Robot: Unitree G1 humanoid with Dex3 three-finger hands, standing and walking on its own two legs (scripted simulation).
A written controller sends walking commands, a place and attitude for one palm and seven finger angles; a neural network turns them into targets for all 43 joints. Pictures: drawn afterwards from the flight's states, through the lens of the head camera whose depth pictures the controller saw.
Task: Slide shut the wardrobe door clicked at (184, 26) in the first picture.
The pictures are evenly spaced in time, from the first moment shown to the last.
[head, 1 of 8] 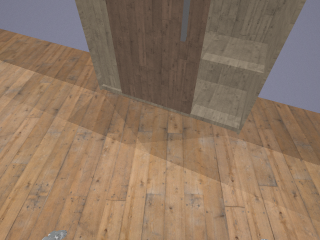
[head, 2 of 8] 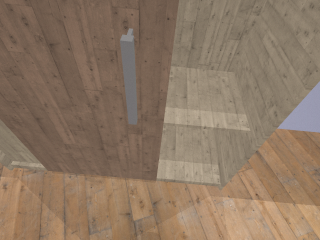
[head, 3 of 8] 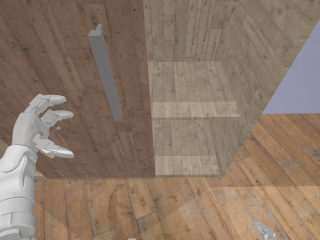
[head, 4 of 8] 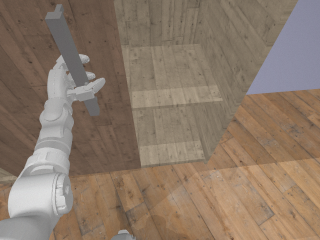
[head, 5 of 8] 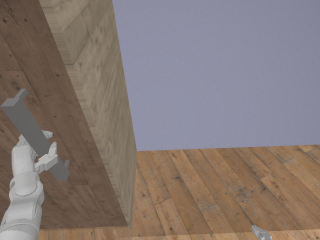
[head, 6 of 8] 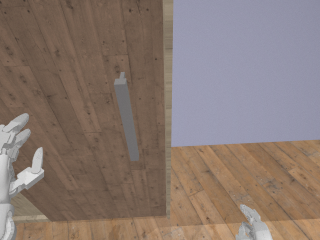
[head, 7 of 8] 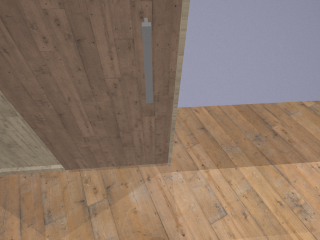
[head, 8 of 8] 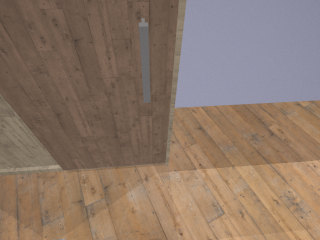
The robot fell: no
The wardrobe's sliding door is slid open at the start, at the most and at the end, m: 0.41 0.41 0.00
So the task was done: yes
